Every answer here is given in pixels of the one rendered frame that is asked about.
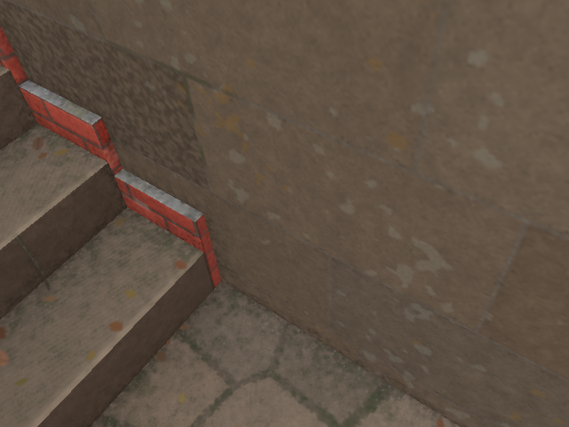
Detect stairs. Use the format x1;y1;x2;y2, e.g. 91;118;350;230
0;65;214;427

